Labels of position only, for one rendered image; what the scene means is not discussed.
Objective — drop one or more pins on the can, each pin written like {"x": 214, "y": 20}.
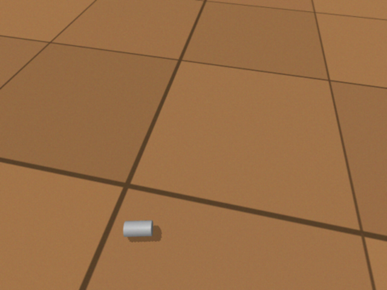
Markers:
{"x": 137, "y": 228}

